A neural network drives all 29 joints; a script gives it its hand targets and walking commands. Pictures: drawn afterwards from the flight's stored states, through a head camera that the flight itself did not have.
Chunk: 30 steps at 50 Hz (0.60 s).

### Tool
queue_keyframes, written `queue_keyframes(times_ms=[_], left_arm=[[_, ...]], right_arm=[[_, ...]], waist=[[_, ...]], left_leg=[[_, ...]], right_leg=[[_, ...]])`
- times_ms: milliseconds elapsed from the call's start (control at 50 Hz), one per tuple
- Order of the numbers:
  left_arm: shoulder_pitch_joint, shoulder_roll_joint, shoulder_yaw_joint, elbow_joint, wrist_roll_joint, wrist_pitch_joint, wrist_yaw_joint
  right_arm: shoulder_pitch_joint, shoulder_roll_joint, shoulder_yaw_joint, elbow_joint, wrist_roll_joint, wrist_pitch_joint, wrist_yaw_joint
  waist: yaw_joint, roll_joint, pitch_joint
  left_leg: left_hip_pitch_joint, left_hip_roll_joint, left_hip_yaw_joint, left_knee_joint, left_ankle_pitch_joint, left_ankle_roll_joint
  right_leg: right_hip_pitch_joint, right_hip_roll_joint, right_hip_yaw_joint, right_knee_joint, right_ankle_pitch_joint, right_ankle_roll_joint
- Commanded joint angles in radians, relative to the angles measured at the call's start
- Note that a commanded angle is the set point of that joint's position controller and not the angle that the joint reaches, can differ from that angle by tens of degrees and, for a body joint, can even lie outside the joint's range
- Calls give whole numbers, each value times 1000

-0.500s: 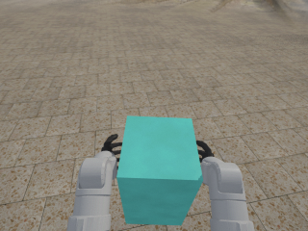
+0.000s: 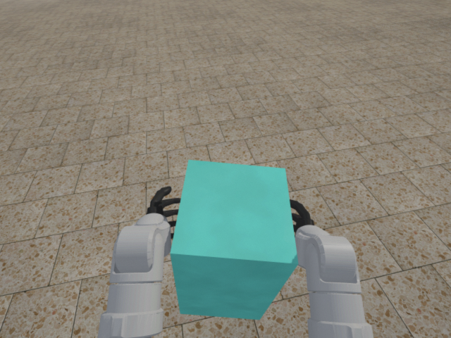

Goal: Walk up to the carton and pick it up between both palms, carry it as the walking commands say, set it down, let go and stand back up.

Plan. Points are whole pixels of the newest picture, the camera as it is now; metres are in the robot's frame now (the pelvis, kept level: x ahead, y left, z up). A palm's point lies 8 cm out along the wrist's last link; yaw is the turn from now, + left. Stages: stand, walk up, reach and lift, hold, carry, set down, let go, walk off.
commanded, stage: carry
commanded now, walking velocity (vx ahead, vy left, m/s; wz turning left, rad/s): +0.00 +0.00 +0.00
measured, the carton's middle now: (227, 248) +0.30 +0.01 +0.03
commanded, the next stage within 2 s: none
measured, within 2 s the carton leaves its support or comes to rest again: neither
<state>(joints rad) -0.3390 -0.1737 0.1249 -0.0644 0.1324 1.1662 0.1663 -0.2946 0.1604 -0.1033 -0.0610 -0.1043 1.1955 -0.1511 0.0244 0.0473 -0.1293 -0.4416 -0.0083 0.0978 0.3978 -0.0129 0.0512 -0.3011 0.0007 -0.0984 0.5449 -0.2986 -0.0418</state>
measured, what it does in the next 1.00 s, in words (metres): stands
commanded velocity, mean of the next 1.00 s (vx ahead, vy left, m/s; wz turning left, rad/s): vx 0.00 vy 0.00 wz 0.00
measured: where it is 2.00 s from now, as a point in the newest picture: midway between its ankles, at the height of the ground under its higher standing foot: outside the picture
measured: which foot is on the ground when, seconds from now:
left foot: down 0.00-1.00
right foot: down 0.00-1.00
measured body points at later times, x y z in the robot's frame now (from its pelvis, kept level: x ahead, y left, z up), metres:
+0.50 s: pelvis +0.02 -0.05 -0.01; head +0.00 -0.06 +0.44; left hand +0.32 +0.07 +0.08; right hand +0.31 -0.18 +0.06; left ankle +0.12 +0.09 -0.73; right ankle -0.01 -0.09 -0.73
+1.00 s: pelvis +0.03 -0.04 -0.01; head +0.03 -0.04 +0.45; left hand +0.34 +0.09 +0.08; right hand +0.33 -0.17 +0.07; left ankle +0.12 +0.09 -0.73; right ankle -0.01 -0.09 -0.73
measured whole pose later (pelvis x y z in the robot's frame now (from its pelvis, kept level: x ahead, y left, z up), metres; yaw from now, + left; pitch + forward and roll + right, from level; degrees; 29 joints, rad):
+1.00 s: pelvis +0.03 -0.04 -0.01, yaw +0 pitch +2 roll +1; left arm -0.32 -0.17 0.11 -0.13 0.11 1.15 0.15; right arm -0.30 0.16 -0.09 -0.15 -0.12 1.22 -0.17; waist 0.01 -0.01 -0.05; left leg -0.42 0.03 0.10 0.53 -0.13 0.01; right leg -0.25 0.03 -0.11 0.61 -0.39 -0.08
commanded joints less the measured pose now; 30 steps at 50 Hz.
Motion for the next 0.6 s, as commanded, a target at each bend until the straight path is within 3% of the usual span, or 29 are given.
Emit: queue_keyframes(times_ms=[0,20,40,60,80,100,120,140,160,180,200,220,240,260,280,300,320,360,380,400,420,440,460,480,500,520,540,560,580], left_arm=[[-309,-1059,-665,-95,-432,-25,-293],[-339,-1034,-599,-18,-393,-30,-301],[-394,-1057,-662,-110,-432,-29,-294],[-413,-1060,-703,-145,-460,-18,-296],[-354,-1042,-672,-121,-438,-15,-294],[-390,-1012,-651,-92,-420,-26,-284],[-524,-1025,-708,-184,-477,-29,-282],[-270,-948,-531,79,-318,-33,-279],[-407,-1021,-696,-154,-438,-36,-279],[-459,-985,-650,-98,-407,-28,-280],[-619,-987,-689,-135,-459,-37,-275],[-387,-1042,-686,-102,-422,-13,-280],[-581,-1032,-683,-153,-460,-26,-279],[-332,-1042,-676,-117,-429,-7,-280],[-410,-1039,-645,-105,-425,-14,-278],[-357,-1026,-647,-131,-422,-20,-279],[-324,-1029,-610,-97,-402,-24,-285],[-305,-1048,-637,-105,-426,-16,-289],[-296,-1014,-602,-96,-392,-19,-301],[-395,-1056,-646,-147,-432,-26,-299],[-309,-1030,-659,-165,-426,-19,-288],[-341,-1031,-672,-203,-440,-17,-289],[-332,-1031,-658,-145,-422,-13,-293],[-336,-1024,-675,-140,-411,-11,-289],[-459,-1002,-655,-161,-425,-19,-292],[-360,-1009,-663,-167,-408,-6,-288],[-414,-1015,-672,-127,-414,1,-290],[-504,-1003,-684,-166,-445,-6,-288],[-394,-1001,-649,-126,-410,2,-290]], right_arm=[[-549,1000,659,-285,384,-58,242],[-530,996,609,-165,318,-57,245],[-588,990,654,-267,367,-59,246],[-622,1004,696,-314,399,-48,248],[-575,989,667,-274,391,-44,249],[-550,983,635,-171,362,-51,252],[-607,985,657,-202,390,-52,251],[-382,935,483,38,251,-60,259],[-573,968,653,-227,386,-64,262],[-592,975,602,-130,355,-55,266],[-726,990,633,-141,394,-62,264],[-560,1010,612,-208,380,-51,266],[-686,988,631,-192,389,-58,263],[-506,1051,646,-198,392,-39,261],[-532,1014,626,-155,368,-44,259],[-565,1031,678,-241,404,-45,256],[-578,1033,664,-219,386,-49,253],[-542,1032,680,-269,398,-44,250],[-557,1010,679,-247,386,-39,251],[-569,1028,669,-250,387,-50,250],[-523,1030,711,-299,424,-38,254],[-571,1014,725,-348,430,-34,254],[-514,1000,686,-257,394,-32,259],[-631,979,696,-346,428,-39,261],[-668,1001,692,-262,414,-45,260],[-500,988,649,-209,390,-26,270],[-614,989,671,-257,414,-35,268],[-626,961,665,-200,411,-34,265],[-510,987,623,-145,368,-29,262]], waist=[[-25,-114,-334],[-24,-146,-289],[-23,-119,-261],[-25,-57,-278],[-23,-82,-280],[-22,-61,-262],[-21,-26,-262],[-24,10,-253],[-20,7,-283],[-19,26,-222],[-20,13,-217],[-23,-16,-243],[-20,-29,-251],[-16,-52,-273],[-16,-86,-268],[-21,-131,-270],[-13,-143,-297],[-12,-204,-278],[-11,-242,-260],[-12,-183,-291],[-16,-152,-301],[-15,-162,-296],[-16,-119,-284],[-15,-66,-275],[-13,-60,-238],[-17,18,-250],[-14,-3,-236],[-16,16,-226],[-14,45,-227]], left_leg=[[260,139,-149,-13,-62,0],[234,130,-134,-19,-146,-5],[210,108,-103,15,-118,-15],[224,120,-122,12,-110,-10],[220,133,-141,23,-38,4],[215,117,-121,22,-57,0],[220,127,-130,21,-9,-3],[210,128,-119,41,1,-10],[220,143,-139,33,9,8],[204,132,-117,45,-17,-1],[196,130,-126,49,36,-6],[219,125,-111,79,36,-4],[193,133,-119,80,54,5],[185,115,-89,91,80,-2],[159,103,-83,116,75,-4],[159,114,-102,114,36,-1],[147,96,-71,138,13,-5],[74,62,-22,187,-91,-18],[72,50,-12,177,-150,-33],[85,37,-1,145,-175,-37],[106,52,-23,147,-132,-25],[109,61,-26,163,-97,-9],[123,95,-62,153,4,-12],[190,119,-77,151,36,1],[174,104,-54,147,-14,-16],[200,131,-90,109,-8,-14],[173,133,-98,104,-31,-15],[178,140,-124,94,-39,-12],[191,127,-95,110,-53,-18]], right_leg=[[14,-138,151,-116,-16,-11],[-11,-139,149,-163,-79,-14],[-17,-163,171,-189,-76,-25],[-6,-154,149,-145,-46,-13],[16,-144,134,-128,44,-13],[-5,-147,120,-132,12,-16],[8,-147,127,-102,38,-32],[21,-149,120,-101,77,-40],[22,-148,135,-87,109,-37],[-26,-165,152,-117,63,-31],[2,-160,156,-109,134,-33],[5,-160,141,-88,170,-20],[47,-156,139,-81,219,-22],[59,-170,134,-54,287,-27],[97,-174,146,-52,411,-22],[109,-175,140,-55,427,-20],[161,-184,152,-49,558,-11],[194,-190,140,-49,697,-21],[178,-204,143,-39,750,-37],[205,-200,130,-42,728,-49],[202,-203,139,-20,718,-42],[194,-174,113,-5,694,-36],[164,-164,98,-8,569,-46],[114,-157,140,-20,470,-32],[75,-167,125,-47,409,-26],[51,-157,136,-61,263,-37],[56,-160,144,-72,228,-31],[55,-166,152,-92,196,-29],[61,-181,185,-112,244,-25]])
